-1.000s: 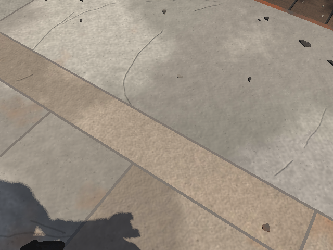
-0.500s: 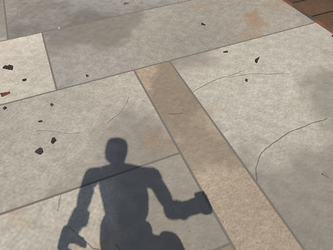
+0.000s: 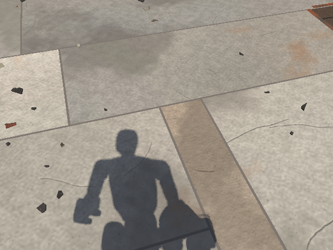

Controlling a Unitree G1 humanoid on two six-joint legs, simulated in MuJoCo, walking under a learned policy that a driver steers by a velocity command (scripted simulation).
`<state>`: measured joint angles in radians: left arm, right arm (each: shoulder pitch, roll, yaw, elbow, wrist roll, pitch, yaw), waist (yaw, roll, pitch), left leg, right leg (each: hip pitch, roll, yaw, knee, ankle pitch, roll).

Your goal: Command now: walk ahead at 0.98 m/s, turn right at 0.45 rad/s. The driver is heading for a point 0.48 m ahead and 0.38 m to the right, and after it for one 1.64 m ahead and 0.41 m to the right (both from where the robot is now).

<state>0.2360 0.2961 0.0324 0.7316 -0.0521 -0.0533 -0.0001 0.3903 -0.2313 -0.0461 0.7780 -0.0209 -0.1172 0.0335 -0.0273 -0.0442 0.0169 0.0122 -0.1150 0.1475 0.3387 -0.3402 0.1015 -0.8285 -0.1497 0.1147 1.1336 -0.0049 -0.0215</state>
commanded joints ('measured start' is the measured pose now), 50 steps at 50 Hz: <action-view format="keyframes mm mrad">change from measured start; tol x64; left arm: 1 -66 38 8 -59 11 -22 -17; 11 534 195 82 90 14 42 -33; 50 -381 16 -12 -303 35 -50 -76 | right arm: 1 -71 -118 -21 -62 -3 -38 -26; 50 96 -231 -28 43 55 6 -26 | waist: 1 3 59 131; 50 -27 41 171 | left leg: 1 -273 187 26 -238 497 -52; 9 84 321 63 346 1622 -134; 12 -855 -23 -210 1490 -308 -121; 25 -308 67 -212 234 452 -201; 32 564 484 -868 110 -181 63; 50 -61 357 -198 -278 567 72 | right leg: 1 148 46 -105 -199 237 4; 12 1178 22 462 -560 -346 -424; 27 490 194 345 -815 -284 -183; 34 -89 151 51 379 -407 -31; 50 205 109 -147 -457 30 -50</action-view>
